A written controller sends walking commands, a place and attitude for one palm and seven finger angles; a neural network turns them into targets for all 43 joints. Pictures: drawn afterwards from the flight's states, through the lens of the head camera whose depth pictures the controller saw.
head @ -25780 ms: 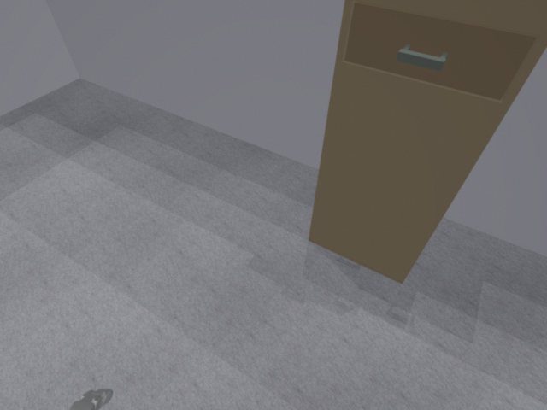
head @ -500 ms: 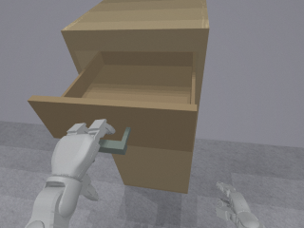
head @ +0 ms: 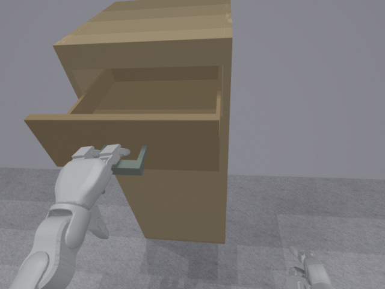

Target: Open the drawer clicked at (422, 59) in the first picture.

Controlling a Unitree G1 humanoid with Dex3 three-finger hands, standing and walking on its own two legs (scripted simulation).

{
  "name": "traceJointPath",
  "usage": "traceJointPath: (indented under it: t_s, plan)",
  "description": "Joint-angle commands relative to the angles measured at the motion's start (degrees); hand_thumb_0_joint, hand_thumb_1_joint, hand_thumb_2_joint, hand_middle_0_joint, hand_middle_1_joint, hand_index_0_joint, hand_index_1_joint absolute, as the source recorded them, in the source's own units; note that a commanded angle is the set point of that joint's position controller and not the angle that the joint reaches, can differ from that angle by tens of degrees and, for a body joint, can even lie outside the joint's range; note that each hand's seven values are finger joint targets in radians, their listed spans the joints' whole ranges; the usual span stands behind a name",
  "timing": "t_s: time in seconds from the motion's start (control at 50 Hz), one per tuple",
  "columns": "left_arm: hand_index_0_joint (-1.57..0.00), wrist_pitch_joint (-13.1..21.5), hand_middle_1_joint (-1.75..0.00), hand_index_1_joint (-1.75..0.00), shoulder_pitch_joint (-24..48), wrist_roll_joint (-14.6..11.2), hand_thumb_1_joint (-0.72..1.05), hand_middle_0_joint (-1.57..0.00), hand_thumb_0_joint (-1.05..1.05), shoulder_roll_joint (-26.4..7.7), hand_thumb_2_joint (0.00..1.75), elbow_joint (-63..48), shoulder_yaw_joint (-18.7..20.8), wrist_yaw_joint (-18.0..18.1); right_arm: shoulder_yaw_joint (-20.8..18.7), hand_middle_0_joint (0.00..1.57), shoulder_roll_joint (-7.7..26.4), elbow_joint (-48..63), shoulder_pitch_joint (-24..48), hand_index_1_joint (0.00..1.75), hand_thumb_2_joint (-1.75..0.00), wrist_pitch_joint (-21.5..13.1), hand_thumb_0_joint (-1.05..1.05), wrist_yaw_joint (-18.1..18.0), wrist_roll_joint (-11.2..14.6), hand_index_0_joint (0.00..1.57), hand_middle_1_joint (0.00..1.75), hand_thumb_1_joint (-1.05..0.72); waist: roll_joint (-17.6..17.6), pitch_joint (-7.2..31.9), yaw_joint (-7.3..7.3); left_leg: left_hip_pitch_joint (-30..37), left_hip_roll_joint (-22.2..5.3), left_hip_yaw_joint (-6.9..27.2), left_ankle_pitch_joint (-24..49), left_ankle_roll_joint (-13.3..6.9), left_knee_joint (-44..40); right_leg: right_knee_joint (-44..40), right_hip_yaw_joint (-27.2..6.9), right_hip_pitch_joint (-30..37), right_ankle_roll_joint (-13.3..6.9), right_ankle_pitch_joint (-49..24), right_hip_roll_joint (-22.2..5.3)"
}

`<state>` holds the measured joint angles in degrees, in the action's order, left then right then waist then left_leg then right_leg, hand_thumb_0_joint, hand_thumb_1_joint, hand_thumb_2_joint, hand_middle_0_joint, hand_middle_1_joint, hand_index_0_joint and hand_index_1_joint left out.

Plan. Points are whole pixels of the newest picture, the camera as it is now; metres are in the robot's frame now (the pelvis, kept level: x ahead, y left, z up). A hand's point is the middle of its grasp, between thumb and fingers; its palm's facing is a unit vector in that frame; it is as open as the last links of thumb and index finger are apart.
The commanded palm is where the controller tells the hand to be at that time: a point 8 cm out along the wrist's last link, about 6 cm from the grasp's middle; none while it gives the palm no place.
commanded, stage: open the thumb to release the handle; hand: left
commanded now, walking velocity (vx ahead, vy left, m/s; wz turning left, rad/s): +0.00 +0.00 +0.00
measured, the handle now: (120, 158) +0.31 +0.19 +0.15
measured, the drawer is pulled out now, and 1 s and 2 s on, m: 0.21 0.20 0.20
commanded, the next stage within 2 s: lift the hand off the handle in 0.02 s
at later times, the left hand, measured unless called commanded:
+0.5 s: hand (104, 187) +0.26 +0.21 +0.12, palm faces +0.14 -0.13 -0.98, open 14.7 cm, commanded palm +0.23 +0.22 +0.18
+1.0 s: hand (91, 172) +0.26 +0.22 +0.17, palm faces +0.17 -0.10 -0.98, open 15.6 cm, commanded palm +0.23 +0.23 +0.25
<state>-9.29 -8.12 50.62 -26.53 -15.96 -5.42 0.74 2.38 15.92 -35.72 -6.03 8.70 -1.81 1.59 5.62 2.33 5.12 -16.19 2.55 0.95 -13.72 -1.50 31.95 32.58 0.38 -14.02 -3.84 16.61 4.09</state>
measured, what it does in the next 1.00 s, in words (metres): stands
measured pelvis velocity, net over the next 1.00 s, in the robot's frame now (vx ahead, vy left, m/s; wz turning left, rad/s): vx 0.02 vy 0.01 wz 0.02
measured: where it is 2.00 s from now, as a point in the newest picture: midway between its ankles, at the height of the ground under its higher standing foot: outside the picture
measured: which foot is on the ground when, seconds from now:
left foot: down 0.00-1.00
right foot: down 0.00-1.00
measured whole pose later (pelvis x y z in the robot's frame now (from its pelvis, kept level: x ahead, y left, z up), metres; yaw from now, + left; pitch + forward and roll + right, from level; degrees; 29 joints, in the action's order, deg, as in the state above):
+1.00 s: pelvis +0.02 +0.01 +0.00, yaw +1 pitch -2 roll +0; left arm -6.4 -8.2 44.7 -33.6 -24.4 -3.6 -2.0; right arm 2.7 14.9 -35.0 -4.2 5.9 -1.6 1.8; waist 7.2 1.9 7.0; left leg -13.9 3.6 2.0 -14.3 -2.3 30.1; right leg 29.6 1.2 -10.8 -3.2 17.1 3.1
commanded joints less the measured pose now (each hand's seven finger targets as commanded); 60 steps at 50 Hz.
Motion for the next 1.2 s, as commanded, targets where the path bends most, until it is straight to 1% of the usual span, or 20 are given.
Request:
traceJointPath:
  t_s: [0.0, 0.06, 0.1, 0.12, 0.36, 0.52, 0.58, 0.6, 0.66, 0.7, 0.76, 0.8, 0.88, 0.9, 0.96, 1.0, 1.06, 1.1, 1.12, 1.18]
  plan:
    - [-0.15, 0.5, -0.30, -0.30, 6.0, 1.4, -0.50, -0.15, 0.00, -9.9, 0.30, -5.7, 7.0, 1.1, -1.7, 0.20, 4.0, 11.0, 12.6, 0.30, -0.90, -3.7, 0.00, 0.1, 0.2, 0.20, 0.30, -0.90, -5.5, 2.2, 0.50, -0.2, -0.2, -1.3, -0.2, -0.6, -3.8, -10.6, -5.3, -1.8, 2.5, 7.5, -3.9]
    - [-0.15, 0.6, -0.30, -0.30, 4.5, 1.6, -0.50, -0.15, 0.00, -7.4, 0.30, -5.1, 5.3, 1.4, -1.7, 0.20, 3.7, 11.0, 12.2, 0.30, -0.90, -3.6, 0.00, 0.3, -0.1, 0.20, 0.30, -0.90, -7.6, 1.6, 0.41, -0.3, 0.1, -1.5, 0.2, -0.7, -3.5, -10.6, -5.0, -2.5, 2.8, 7.1, -4.0]
    - [-0.15, 0.8, -0.30, -0.30, 5.6, 1.2, -0.50, -0.15, 0.00, -10.6, 0.30, -5.6, 7.8, 1.6, -1.8, 0.20, 4.2, 11.0, 12.1, 0.30, -0.90, -3.9, 0.00, 0.2, 0.2, 0.20, 0.30, -0.90, -7.6, 1.3, 0.20, -0.5, -0.1, -1.3, 0.1, -0.6, -3.2, -10.6, -5.6, -2.5, 2.8, 6.8, -3.9]
    - [-0.15, 0.7, -0.30, -0.30, 7.0, 1.8, -0.50, -0.15, 0.00, -9.1, 0.30, -5.3, 6.5, 1.6, -1.5, 0.20, 3.7, 11.2, 12.2, 0.30, -0.90, -4.0, 0.00, 0.2, -0.1, 0.20, 0.30, -0.90, -8.8, 2.9, 0.49, -0.5, 0.3, -1.4, 0.4, -0.9, -2.9, -10.2, -5.2, -1.9, 3.0, 6.6, -4.2]
    - [-0.15, -0.8, -0.30, -0.30, 9.9, 2.7, -0.50, -0.15, 0.00, -6.1, 0.30, -5.2, 3.1, 2.4, -1.3, 0.20, 3.3, 10.1, 11.3, 0.30, -0.90, -2.7, 0.00, 0.4, -0.2, 0.20, 0.30, -0.90, -7.8, 4.5, -0.43, 1.0, -0.1, -0.5, 4.0, -0.6, -3.0, -7.6, -2.4, -2.8, 2.7, -1.6, -3.3]
    - [-0.15, -1.7, -0.30, -0.30, 16.4, 2.9, -0.50, -0.15, 0.00, -12.0, 0.30, -12.0, 6.9, 2.1, -0.5, 0.20, 2.7, 10.9, 13.9, 0.30, -0.90, -2.2, 0.00, 0.3, -0.2, 0.20, 0.30, -0.90, -3.6, 10.9, 0.56, 3.6, -0.2, -0.2, 7.5, -0.7, -3.0, -6.4, -2.8, 1.5, 2.2, -5.2, -3.5]
    - [-0.15, -1.7, -0.30, -0.30, 17.1, 1.7, -0.50, -0.15, 0.00, -12.4, 0.30, -11.8, 7.4, 1.5, -0.4, 0.20, 2.9, 10.4, 14.1, 0.30, -0.90, -1.7, 0.00, 0.1, -0.1, 0.20, 0.30, -0.90, -4.3, 7.2, -0.14, 3.8, -0.5, 0.0, 7.3, -0.6, -3.9, -7.4, -2.2, 0.1, 2.2, -4.8, -3.2]
    - [-0.15, -1.4, -0.30, -0.30, 18.0, 0.5, -0.50, -0.15, 0.00, -15.6, 0.30, -13.7, 10.4, 1.6, -0.3, 0.20, 3.3, 10.8, 15.3, 0.30, -0.90, -2.2, 0.00, -0.1, 0.4, 0.20, 0.30, -0.90, -2.9, 7.9, 0.05, 4.2, -0.7, 0.3, 6.7, -0.6, -4.1, -7.4, -2.7, 1.1, 2.0, -4.4, -3.0]
    - [-0.15, -0.5, -0.30, -0.30, 19.0, 0.2, -0.50, -0.15, 0.00, -13.2, 0.30, -14.7, 8.3, 1.2, -0.3, 0.20, 2.6, 10.9, 14.5, 0.30, -0.90, -2.7, 0.00, -0.1, 0.1, 0.20, 0.30, -0.90, -3.6, 7.7, -0.13, 5.1, -0.6, 0.4, 7.9, -0.6, -4.6, -7.9, -1.9, 0.8, 2.2, -5.0, -3.1]
    - [-0.15, 0.4, -0.30, -0.30, 19.2, -1.4, -0.50, -0.15, 0.00, -18.6, 0.30, -17.8, 13.5, 1.3, -0.2, 0.20, 3.2, 11.3, 15.6, 0.30, -0.90, -3.3, 0.00, -0.3, 0.5, 0.20, 0.30, -0.90, -1.9, 9.3, 0.59, 6.0, -0.7, 0.6, 8.2, -0.7, -4.6, -7.9, -2.5, 2.7, 1.9, -5.7, -3.0]
    - [-0.15, 1.4, -0.30, -0.30, 19.4, -1.9, -0.50, -0.15, 0.00, -15.8, 0.30, -17.7, 11.8, 1.1, -0.4, 0.20, 2.5, 11.3, 15.1, 0.30, -0.90, -3.7, 0.00, -0.4, 0.1, 0.20, 0.30, -0.90, -3.4, 8.7, 0.43, 6.3, -0.2, 0.1, 8.5, -0.7, -4.6, -9.2, -2.5, 2.2, 2.4, -5.5, -3.4]
    - [-0.15, 2.8, -0.30, -0.30, 21.9, -3.8, -0.50, -0.15, 0.00, -19.1, 0.30, -21.8, 14.6, 1.4, -0.4, 0.20, 3.1, 11.7, 16.1, 0.30, -0.90, -4.8, 0.00, -0.5, 0.6, 0.20, 0.30, -0.90, -0.5, 9.8, 0.39, 7.7, -0.4, 0.5, 8.2, -0.7, -4.8, -9.2, -2.9, 2.6, 2.1, -5.3, -3.2]
    - [-0.15, 4.1, -0.30, -0.30, 21.6, -4.1, -0.50, -0.15, 0.00, -17.3, 0.30, -24.6, 13.7, 2.0, -0.9, 0.20, 2.6, 11.6, 14.4, 0.30, -0.90, -5.8, 0.00, -0.2, 0.2, 0.20, 0.30, -0.90, -0.4, 12.5, 0.74, 9.3, -0.2, 0.4, 11.6, -0.4, -4.6, -9.1, -2.1, 3.2, 2.1, -7.7, -3.3]
    - [-0.15, 4.4, -0.30, -0.30, 21.1, -5.4, -0.50, -0.15, 0.00, -20.7, 0.30, -26.6, 17.2, 2.5, -0.9, 0.20, 3.0, 11.8, 15.3, 0.30, -0.90, -6.6, 0.00, -0.1, 0.7, 0.20, 0.30, -0.90, 2.0, 13.5, 0.98, 9.7, -0.4, 0.7, 11.9, -0.3, -4.5, -8.5, -2.3, 4.3, 1.7, -8.7, -3.2]
    - [-0.15, 3.1, -0.30, -0.30, 18.1, -5.0, -0.50, -0.15, 0.00, -18.9, 0.30, -23.1, 16.6, 2.2, -1.0, 0.20, 3.0, 11.1, 14.0, 0.30, -0.90, -5.9, 0.00, 0.4, 0.3, 0.20, 0.30, -0.90, -3.1, 10.8, 0.94, 7.9, -0.3, 0.4, 12.8, -0.1, -4.6, -9.3, -2.0, 3.4, 2.2, -9.8, -3.5]
    - [-0.15, 0.9, -0.30, -0.30, 18.9, -5.7, -0.50, -0.15, 0.00, -20.2, 0.30, -20.8, 17.9, 1.3, -1.0, 0.20, 3.7, 10.9, 15.7, 0.30, -0.90, -5.6, 0.00, 1.0, 1.4, 0.20, 0.30, -0.90, -1.8, 9.2, 0.77, 7.1, -0.7, 0.5, 11.9, 0.2, -5.1, -9.0, -2.3, 3.3, 2.0, -9.9, -3.4]
    - [-0.15, -3.4, -0.30, -0.30, 22.2, -5.1, -0.50, -0.15, 0.00, -14.5, 0.30, -18.2, 10.6, -1.6, -0.6, 0.20, 3.8, 11.0, 16.0, 0.30, -0.90, -3.9, 0.00, 1.9, 1.5, 0.20, 0.30, -0.90, -2.2, 6.6, 0.12, 5.5, -0.9, 0.7, 9.5, 0.4, -7.3, -9.1, -0.4, 1.6, 2.5, -6.1, -3.3]
    - [-0.15, -4.7, -0.30, -0.30, 25.9, -6.0, -0.50, -0.15, 0.00, -18.8, 0.30, -20.3, 13.6, -2.8, -0.2, 0.20, 4.2, 11.7, 18.2, 0.30, -0.90, -4.2, 0.00, 1.7, 2.4, 0.20, 0.30, -0.90, -0.9, 7.6, 0.37, 6.4, -1.2, 1.0, 7.8, 0.3, -7.4, -8.8, -1.1, 2.5, 2.1, -4.4, -3.1]
    - [-0.15, -5.1, -0.30, -0.30, 28.5, -4.5, -0.50, -0.15, 0.00, -17.6, 0.30, -20.2, 11.1, -3.5, 0.2, 0.20, 3.7, 11.9, 17.5, 0.30, -0.90, -4.0, 0.00, 1.7, 1.6, 0.20, 0.30, -0.90, -2.5, 10.6, 0.92, 6.2, -0.5, 0.8, 8.3, 0.1, -7.4, -8.5, -0.9, 3.9, 2.3, -4.2, -3.5]
    - [-0.15, -5.9, -0.30, -0.30, 30.8, -3.6, -0.50, -0.15, 0.00, -19.1, 0.30, -17.8, 11.4, -5.0, 0.4, 0.20, 3.7, 11.6, 17.8, 0.30, -0.90, -3.2, 0.00, 1.3, 1.6, 0.20, 0.30, -0.90, -5.3, 9.2, 0.67, 6.2, -0.7, 0.6, 6.7, -0.2, -7.9, -9.6, -1.2, 3.3, 2.8, -2.3, -3.7]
